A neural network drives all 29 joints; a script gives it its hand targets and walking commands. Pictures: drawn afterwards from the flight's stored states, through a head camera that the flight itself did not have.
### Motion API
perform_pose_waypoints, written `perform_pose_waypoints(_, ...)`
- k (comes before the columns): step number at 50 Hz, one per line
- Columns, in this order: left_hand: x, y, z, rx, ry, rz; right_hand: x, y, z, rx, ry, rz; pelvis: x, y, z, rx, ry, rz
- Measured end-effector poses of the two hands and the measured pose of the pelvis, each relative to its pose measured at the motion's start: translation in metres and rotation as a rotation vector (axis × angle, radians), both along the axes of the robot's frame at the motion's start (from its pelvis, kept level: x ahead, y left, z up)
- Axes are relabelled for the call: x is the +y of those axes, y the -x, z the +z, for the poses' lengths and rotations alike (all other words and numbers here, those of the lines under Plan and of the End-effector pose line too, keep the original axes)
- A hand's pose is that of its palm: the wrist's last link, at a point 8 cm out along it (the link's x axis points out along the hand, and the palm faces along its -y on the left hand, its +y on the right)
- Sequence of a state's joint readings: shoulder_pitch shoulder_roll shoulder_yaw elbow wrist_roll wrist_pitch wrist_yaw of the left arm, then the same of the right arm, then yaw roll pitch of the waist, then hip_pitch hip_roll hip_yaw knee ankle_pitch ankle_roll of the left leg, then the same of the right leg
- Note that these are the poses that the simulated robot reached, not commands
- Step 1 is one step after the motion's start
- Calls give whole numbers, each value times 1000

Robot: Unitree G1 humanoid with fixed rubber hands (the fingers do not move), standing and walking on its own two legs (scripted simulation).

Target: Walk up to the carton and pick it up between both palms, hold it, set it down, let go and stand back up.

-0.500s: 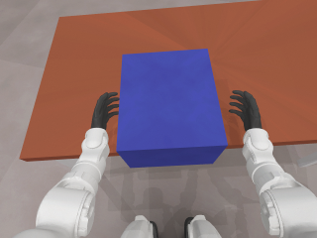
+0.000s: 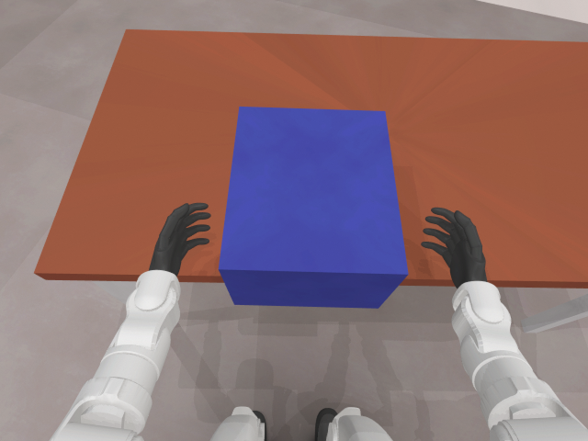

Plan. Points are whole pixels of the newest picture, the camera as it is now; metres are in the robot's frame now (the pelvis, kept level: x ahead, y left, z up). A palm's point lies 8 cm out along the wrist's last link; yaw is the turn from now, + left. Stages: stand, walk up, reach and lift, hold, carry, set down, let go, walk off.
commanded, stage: set down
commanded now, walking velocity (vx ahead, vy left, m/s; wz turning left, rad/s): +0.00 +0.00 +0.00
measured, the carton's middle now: (309, 208) +0.47 -0.01 -0.07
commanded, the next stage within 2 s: let go in 1.68 s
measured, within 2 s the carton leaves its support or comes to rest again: neither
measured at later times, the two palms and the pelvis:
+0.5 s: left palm (157, 224) +0.39 +0.20 +0.03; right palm (493, 250) +0.36 -0.25 +0.02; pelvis +0.03 +0.00 +0.02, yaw +0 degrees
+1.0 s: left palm (132, 260) +0.34 +0.22 +0.02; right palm (492, 274) +0.33 -0.24 +0.01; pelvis +0.04 +0.00 +0.03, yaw +1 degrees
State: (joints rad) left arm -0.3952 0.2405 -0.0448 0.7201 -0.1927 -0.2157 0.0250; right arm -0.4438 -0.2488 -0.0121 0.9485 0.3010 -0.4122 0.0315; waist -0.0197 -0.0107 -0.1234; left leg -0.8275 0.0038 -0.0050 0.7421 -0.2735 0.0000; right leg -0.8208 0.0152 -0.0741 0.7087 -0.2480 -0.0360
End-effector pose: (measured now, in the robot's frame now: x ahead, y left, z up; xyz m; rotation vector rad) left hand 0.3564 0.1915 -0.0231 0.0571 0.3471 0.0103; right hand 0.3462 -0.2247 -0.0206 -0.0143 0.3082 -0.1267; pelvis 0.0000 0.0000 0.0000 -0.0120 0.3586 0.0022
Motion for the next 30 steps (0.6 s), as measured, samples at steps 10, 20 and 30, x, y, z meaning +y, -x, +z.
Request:
perform_pose_waypoints(10,16,-7,43,-30,-46,-12,-26,5,37,-35,20,-27,-2,-13,11,-127,-11,-7)
perform_pose_waypoints(20,8,-30,59,-17,-40,-18,-22,-5,42,-11,-1,16,-2,-25,18,-170,-14,0)
perform_pose_waypoints(30,7,-30,42,6,-28,-6,-22,-15,35,-17,10,4,-1,-33,21,-115,-12,6)
